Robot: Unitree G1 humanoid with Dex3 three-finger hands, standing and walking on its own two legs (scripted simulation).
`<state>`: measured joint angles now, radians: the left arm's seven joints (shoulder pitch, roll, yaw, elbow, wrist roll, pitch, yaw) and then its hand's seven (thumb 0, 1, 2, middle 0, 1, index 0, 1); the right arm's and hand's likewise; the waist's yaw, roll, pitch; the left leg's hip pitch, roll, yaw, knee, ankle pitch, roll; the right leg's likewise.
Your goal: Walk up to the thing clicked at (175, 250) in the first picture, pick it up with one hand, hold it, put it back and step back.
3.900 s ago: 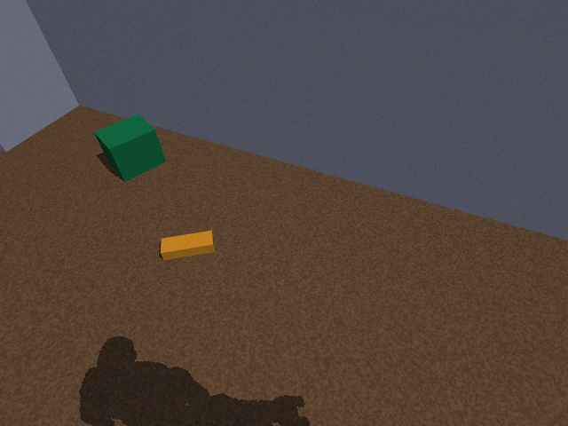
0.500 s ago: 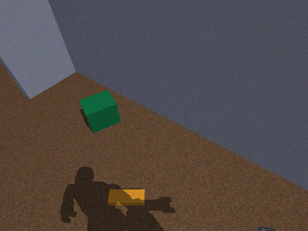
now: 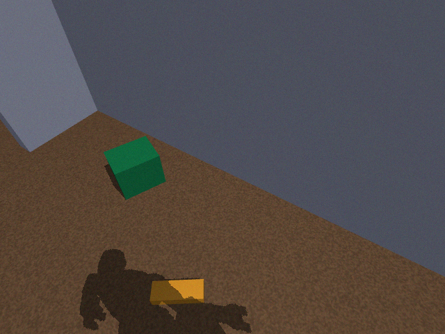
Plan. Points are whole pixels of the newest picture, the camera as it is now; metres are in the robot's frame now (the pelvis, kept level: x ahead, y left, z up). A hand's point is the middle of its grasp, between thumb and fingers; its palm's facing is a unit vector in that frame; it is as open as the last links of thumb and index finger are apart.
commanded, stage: walk up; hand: left
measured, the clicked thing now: (178, 291) +0.45 +0.22 -0.75
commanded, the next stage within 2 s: stand in 0.26 s
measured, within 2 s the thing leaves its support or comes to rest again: neither
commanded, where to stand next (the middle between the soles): +0.06 +0.00 m, yaw +0 degrees
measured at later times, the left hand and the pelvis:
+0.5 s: hand out of the picture +0.10 +0.25 -0.16, palm faces -0.03 -0.94 -0.33, open 7.4 cm; pelvis +0.02 +0.00 +0.00, yaw +0 degrees
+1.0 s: hand out of the picture +0.10 +0.25 -0.16, palm faces -0.04 -0.94 -0.34, open 7.4 cm; pelvis +0.02 +0.00 +0.00, yaw +0 degrees
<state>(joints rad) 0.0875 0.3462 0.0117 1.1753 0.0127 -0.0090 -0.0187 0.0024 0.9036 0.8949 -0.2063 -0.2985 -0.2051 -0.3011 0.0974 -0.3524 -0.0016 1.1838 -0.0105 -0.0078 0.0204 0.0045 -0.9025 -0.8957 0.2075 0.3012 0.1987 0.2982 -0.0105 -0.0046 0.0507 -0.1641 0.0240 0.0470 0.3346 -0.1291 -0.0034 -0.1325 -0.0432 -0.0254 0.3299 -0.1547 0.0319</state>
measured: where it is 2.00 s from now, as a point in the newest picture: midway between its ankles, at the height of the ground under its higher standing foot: outside the picture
